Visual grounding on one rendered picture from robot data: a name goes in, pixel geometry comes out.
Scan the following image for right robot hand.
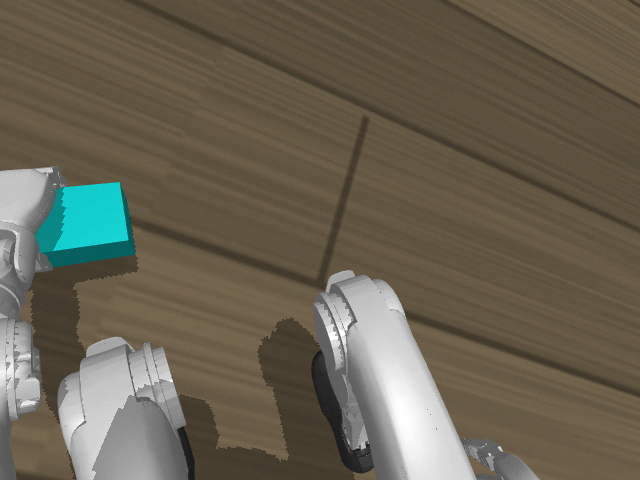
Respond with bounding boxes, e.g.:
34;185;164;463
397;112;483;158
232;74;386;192
460;438;540;480

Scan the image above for carton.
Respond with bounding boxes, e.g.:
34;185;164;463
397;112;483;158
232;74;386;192
35;182;135;267

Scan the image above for left robot arm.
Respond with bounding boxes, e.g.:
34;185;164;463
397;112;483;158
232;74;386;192
0;222;42;480

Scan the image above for right robot foot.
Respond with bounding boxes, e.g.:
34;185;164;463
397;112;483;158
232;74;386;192
311;350;374;473

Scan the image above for left robot foot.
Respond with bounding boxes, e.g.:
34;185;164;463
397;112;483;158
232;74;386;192
177;427;195;480

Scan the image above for left robot hand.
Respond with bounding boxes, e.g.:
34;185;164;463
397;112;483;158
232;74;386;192
0;166;68;273

